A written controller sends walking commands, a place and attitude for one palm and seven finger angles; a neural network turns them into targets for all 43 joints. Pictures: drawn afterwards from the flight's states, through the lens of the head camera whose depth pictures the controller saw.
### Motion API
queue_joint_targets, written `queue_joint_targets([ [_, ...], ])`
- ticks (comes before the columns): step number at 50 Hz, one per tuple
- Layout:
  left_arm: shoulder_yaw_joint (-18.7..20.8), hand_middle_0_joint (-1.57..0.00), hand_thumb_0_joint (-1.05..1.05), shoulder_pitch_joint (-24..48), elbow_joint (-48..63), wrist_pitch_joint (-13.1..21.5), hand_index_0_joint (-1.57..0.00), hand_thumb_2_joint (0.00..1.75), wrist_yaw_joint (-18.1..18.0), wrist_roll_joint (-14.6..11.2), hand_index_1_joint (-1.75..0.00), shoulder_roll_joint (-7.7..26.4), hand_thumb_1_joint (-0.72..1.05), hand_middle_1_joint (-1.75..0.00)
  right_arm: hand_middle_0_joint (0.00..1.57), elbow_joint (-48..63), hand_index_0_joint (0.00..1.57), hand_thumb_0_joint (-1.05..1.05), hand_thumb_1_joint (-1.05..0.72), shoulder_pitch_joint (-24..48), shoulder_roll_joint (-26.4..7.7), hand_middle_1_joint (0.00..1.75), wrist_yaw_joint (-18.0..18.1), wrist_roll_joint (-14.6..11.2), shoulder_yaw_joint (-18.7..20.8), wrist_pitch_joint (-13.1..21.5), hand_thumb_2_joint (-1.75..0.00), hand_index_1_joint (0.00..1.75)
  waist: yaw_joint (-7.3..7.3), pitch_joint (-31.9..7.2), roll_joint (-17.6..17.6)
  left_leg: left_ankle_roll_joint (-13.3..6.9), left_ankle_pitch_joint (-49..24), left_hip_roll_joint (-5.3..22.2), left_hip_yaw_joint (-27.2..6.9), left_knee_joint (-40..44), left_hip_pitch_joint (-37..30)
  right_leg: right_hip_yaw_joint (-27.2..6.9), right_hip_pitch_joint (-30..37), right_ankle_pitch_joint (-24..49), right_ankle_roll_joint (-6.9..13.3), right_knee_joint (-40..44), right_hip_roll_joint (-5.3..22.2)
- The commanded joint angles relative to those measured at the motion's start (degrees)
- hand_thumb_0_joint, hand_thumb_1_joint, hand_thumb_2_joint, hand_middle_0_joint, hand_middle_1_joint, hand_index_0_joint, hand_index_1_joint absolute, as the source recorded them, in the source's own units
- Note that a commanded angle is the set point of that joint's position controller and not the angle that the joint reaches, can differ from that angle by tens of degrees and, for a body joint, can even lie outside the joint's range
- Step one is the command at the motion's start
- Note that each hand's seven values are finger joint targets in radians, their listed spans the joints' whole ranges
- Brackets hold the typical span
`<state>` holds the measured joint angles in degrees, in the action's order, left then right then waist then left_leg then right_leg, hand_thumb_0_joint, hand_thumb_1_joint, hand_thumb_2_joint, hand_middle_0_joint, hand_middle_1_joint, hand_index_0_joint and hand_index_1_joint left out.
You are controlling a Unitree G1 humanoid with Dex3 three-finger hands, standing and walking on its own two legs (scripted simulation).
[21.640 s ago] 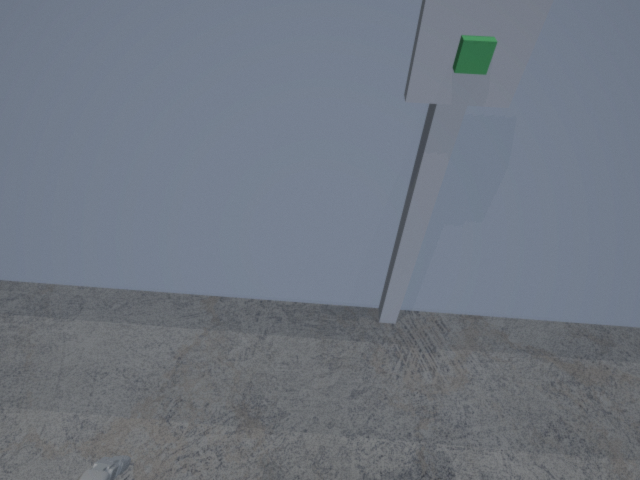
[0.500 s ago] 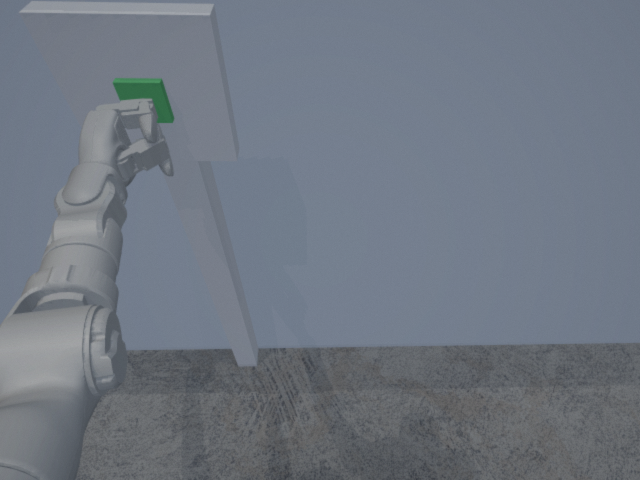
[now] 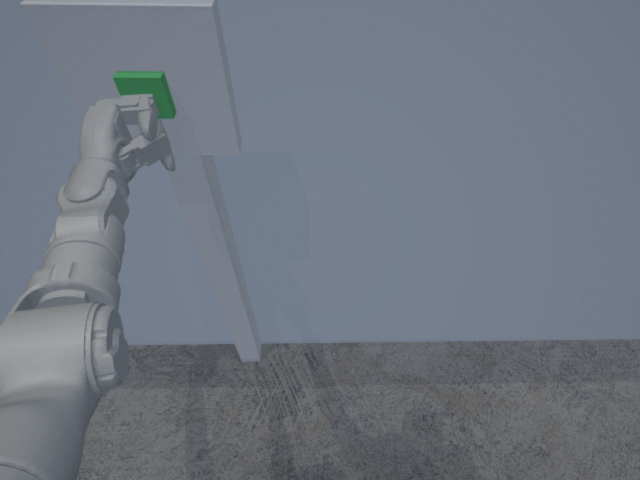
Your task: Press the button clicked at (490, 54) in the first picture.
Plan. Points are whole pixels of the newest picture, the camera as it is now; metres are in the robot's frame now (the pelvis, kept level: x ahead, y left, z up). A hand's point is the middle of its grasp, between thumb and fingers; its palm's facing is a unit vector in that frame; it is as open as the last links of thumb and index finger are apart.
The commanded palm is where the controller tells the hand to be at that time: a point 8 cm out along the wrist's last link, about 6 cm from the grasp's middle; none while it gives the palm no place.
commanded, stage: pull the fist back off the button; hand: left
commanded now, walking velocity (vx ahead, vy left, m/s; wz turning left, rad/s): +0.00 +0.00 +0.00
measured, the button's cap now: (147, 92) +0.53 +0.20 +0.21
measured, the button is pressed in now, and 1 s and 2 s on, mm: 5 0 0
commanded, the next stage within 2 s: draw the hand back to the body in 0.76 s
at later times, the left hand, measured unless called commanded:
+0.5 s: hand (149, 175) +0.41 +0.18 +0.18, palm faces +0.03 -1.00 -0.01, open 3.1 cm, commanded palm +0.38 +0.22 +0.18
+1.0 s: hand (143, 190) +0.38 +0.18 +0.19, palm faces +0.04 -1.00 -0.01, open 3.1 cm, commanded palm +0.33 +0.23 +0.18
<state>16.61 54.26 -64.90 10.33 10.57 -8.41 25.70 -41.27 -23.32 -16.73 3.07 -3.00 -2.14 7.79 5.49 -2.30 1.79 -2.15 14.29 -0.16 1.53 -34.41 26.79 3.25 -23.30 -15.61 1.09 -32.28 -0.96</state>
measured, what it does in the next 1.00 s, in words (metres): stands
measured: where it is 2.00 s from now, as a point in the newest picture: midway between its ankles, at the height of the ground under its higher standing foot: outside the picture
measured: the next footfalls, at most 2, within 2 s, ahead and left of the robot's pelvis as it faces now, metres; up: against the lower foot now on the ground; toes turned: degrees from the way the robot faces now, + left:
none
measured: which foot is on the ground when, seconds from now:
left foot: down 0.00-1.00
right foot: down 0.00-1.00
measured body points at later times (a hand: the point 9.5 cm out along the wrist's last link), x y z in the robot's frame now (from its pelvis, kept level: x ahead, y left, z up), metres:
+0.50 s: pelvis +0.04 -0.01 +0.01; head +0.02 -0.02 +0.46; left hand +0.40 +0.23 +0.18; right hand +0.19 -0.25 -0.08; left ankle +0.03 +0.09 -0.73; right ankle +0.01 -0.11 -0.73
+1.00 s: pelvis +0.02 -0.01 +0.01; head +0.00 -0.03 +0.46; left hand +0.37 +0.23 +0.19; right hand +0.18 -0.24 -0.08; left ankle +0.03 +0.09 -0.73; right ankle +0.01 -0.11 -0.73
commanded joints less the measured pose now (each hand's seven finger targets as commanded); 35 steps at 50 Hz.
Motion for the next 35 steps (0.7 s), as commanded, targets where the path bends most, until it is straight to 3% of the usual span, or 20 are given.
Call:
queue_joint_targets([
  [1,0.5,-1.30,0.00,29.9,18.5,3.5,-1.30,0.90,0.6,-1.4,-1.50,9.9,0.90,-1.50,0.20,6.4,0.20,0.00,-0.90,-1.5,-8.6,0.30,0.7,-0.1,3.5,2.4,-0.90,0.30,1.16,-20.1,2.1,0.0,-3.8,1.3,-4.6,4.7,-18.1,-2.4,0.0,4.8,0.2,5.1,-0.6],
  [2,1.1,-1.30,0.00,27.6,18.8,3.2,-1.30,0.90,0.6,-1.6,-1.50,9.9,0.90,-1.50,0.20,6.8,0.20,0.00,-0.90,-1.1,-8.5,0.30,0.7,-0.2,3.5,2.3,-0.90,0.30,0.49,-19.6,0.8,-0.1,-3.9,1.3,-4.6,4.7,-18.0,-2.3,0.2,4.9,0.3,5.2,-0.7],
  [6,-1.3,-1.30,0.00,23.8,25.1,2.1,-1.30,0.90,0.6,-2.3,-1.50,6.3,0.90,-1.50,0.20,8.0,0.20,0.00,-0.90,1.2,-7.9,0.30,0.6,-0.6,3.4,2.3,-0.90,0.30,-0.19,-17.4,2.3,0.0,-5.5,1.4,-4.6,5.3,-19.8,-1.8,0.1,6.1,0.5,5.3,-0.8],
  [7,-0.3,-1.30,0.00,21.2,25.4,1.3,-1.30,0.90,0.4,-2.4,-1.50,6.8,0.90,-1.50,0.20,8.4,0.20,0.00,-0.90,1.6,-7.9,0.30,0.6,-0.6,3.4,2.2,-0.90,0.30,-1.09,-17.4,2.2,0.1,-5.8,1.5,-4.5,5.4,-19.7,-1.8,0.7,6.4,0.6,5.3,-0.8],
  [9,2.6,-1.30,0.00,17.7,27.4,0.1,-1.30,0.90,0.2,-2.8,-1.50,9.5,0.90,-1.50,0.20,9.1,0.20,0.00,-0.90,2.4,-7.9,0.30,0.8,-0.8,3.4,1.8,-0.90,0.30,-1.98,-18.5,-1.4,-0.4,-8.3,1.1,-3.7,5.2,-18.7,-2.2,4.5,10.0,0.5,5.3,-0.7],
  [10,2.9,-1.30,0.00,15.3,28.5,-0.7,-1.30,0.90,0.3,-2.9,-1.50,9.8,0.90,-1.50,0.20,9.8,0.20,0.00,-0.90,3.2,-7.7,0.30,0.9,-0.9,3.2,1.5,-0.90,0.30,-2.78,-17.8,-0.7,-0.4,-9.1,1.1,-3.4,5.5,-18.2,-2.2,5.6,11.1,0.6,5.2,-0.6],
  [13,2.0,-1.30,0.00,10.0,36.5,-2.2,-1.30,0.90,0.2,-3.2,-1.50,7.7,0.90,-1.50,0.20,11.8,0.20,0.00,-0.90,5.3,-6.9,0.30,0.7,-1.0,3.2,1.4,-0.90,0.30,-4.15,-19.4,-0.7,-0.4,-14.4,1.0,-2.9,5.2,-20.0,-2.0,8.8,16.4,0.8,4.6,-0.3],
  [14,1.9,-1.30,0.00,6.7,38.9,-2.9,-1.30,0.90,0.2,-3.1,-1.50,6.7,0.90,-1.50,0.20,12.4,0.20,0.00,-0.90,6.1,-6.6,0.30,0.5,-1.1,3.2,1.2,-0.90,0.30,-4.87,-20.0,1.1,-0.3,-17.2,1.1,-2.6,5.2,-21.5,-2.0,9.0,18.4,0.8,4.2,-0.2],
  [20,3.4,-1.30,0.00,-7.6,51.4,-9.3,-1.30,0.90,0.3,-4.8,-1.50,5.7,0.90,-1.50,0.20,15.0,0.20,0.00,-0.90,10.4,-5.7,0.30,0.0,-1.4,3.2,-0.1,-0.90,0.30,-7.01,-17.7,-2.5,-0.5,-23.5,1.0,-1.1,5.8,-21.2,-2.0,14.2,27.0,0.2,4.6,0.3],
  [23,3.2,-1.30,0.00,-11.0,58.2,-12.5,-1.30,0.90,0.3,-5.0,-1.50,5.4,0.90,-1.50,0.20,16.0,0.20,0.00,-0.90,12.9,-5.3,0.30,0.3,-1.6,3.0,-0.7,-0.90,0.30,-7.04,-16.1,-2.5,-0.6,-23.4,0.8,-0.8,6.1,-21.7,-2.1,14.7,27.6,0.1,5.2,0.4],
  [24,1.6,-1.30,0.00,-11.4,60.5,-13.5,-1.30,0.90,0.4,-5.2,-1.50,3.4,0.90,-1.50,0.20,16.3,0.20,0.00,-0.90,13.8,-5.0,0.30,0.3,-1.7,2.8,-0.8,-0.90,0.30,-6.74,-15.8,-0.8,-0.5,-23.2,0.6,-0.7,6.3,-22.4,-2.1,14.5,27.9,0.1,5.3,0.6],
  [28,-0.8,-1.30,0.00,-10.4,67.3,-15.5,-1.30,0.90,0.9,-5.8,-1.50,1.7,0.90,-1.50,0.20,16.3,0.20,0.00,-0.90,15.6,-4.6,0.30,1.0,-1.8,2.4,-1.1,-0.90,0.30,-5.24,-14.6,-0.7,-0.6,-21.1,0.5,-1.2,6.2,-24.3,-1.8,13.0,25.5,0.0,6.4,0.2],
  [30,-1.1,-1.30,0.00,-10.1,67.8,-16.2,-1.30,0.90,1.0,-6.2,-1.50,1.6,0.90,-1.50,0.20,15.8,0.20,0.00,-0.90,16.4,-4.5,0.30,1.6,-1.8,2.1,-1.2,-0.90,0.30,-4.56,-13.1,0.1,-0.5,-18.1,0.1,-1.7,6.6,-24.5,-1.7,11.7,22.7,0.1,7.2,0.2],
  [32,-3.2,-1.30,0.00,-10.2,67.9,-16.8,-1.30,0.90,1.2,-6.4,-1.50,-0.6,0.90,-1.50,0.20,15.8,0.20,0.00,-0.90,17.2,-4.2,0.30,2.1,-1.7,1.7,-1.2,-0.90,0.30,-4.33,-12.1,1.1,-0.4,-15.6,-0.1,-2.3,6.9,-24.6,-1.5,10.4,19.5,0.2,7.6,0.2],
  [35,-4.2,-1.30,0.00,-6.3,64.2,-17.9,-1.30,0.90,0.8,-6.3,-1.50,-0.4,0.90,-1.50,0.20,14.6,0.20,0.00,-0.90,17.7,-4.3,0.30,3.0,-1.8,1.2,-1.8,-0.90,0.30,-2.96,-9.0,-0.9,-0.5,-10.1,-0.3,-3.0,7.6,-23.1,-1.6,8.1,13.6,0.0,9.1,0.2],
])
